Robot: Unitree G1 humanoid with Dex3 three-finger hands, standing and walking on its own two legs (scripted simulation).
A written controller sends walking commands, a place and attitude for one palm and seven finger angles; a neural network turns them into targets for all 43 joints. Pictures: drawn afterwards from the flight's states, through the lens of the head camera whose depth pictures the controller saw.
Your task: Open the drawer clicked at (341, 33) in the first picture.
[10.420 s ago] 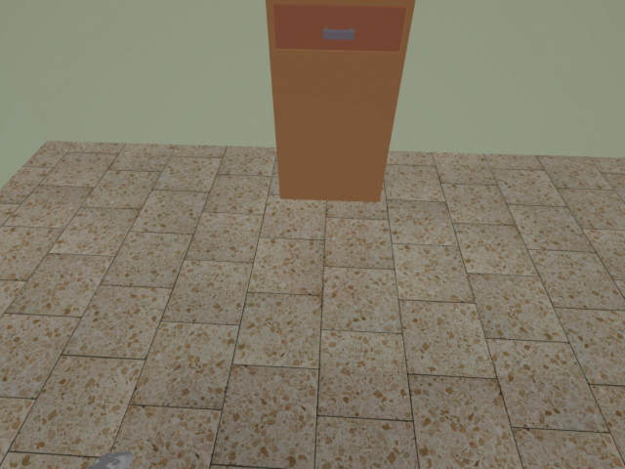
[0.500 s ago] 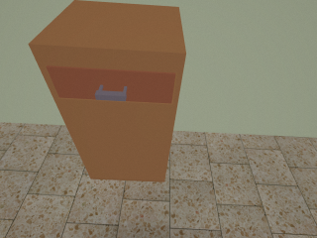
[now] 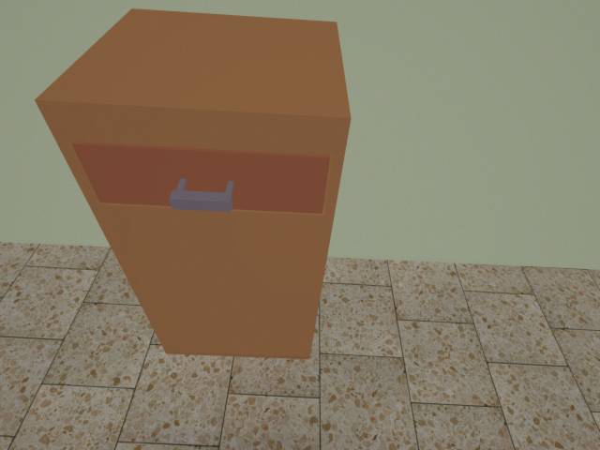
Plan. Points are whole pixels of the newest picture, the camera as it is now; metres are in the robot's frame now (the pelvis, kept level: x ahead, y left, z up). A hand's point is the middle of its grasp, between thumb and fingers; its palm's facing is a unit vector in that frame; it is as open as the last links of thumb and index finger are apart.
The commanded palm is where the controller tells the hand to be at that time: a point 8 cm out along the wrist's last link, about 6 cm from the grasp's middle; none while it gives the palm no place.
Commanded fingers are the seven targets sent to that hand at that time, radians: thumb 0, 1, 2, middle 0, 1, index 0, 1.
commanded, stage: come to a stop and stand still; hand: left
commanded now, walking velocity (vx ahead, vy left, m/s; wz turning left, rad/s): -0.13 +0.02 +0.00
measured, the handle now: (204, 192) +0.53 +0.21 +0.02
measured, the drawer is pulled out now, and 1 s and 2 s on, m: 0.00 0.00 0.00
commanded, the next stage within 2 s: look again from close up in 1.60 s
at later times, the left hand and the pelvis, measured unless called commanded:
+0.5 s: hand out of the picture +0.04 +0.20 -0.17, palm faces +0.01 -0.96 -0.27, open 7.4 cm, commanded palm none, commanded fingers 0.00 0.90 0.90 -0.20 -0.30 -0.20 -0.30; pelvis -0.01 +0.00 -0.01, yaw +0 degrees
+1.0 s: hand out of the picture +0.01 +0.14 -0.17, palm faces -0.02 -0.98 -0.19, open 7.4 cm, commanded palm none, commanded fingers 0.00 0.90 0.90 -0.20 -0.30 -0.20 -0.30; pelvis +0.00 -0.04 +0.00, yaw -1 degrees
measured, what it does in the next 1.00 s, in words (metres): stands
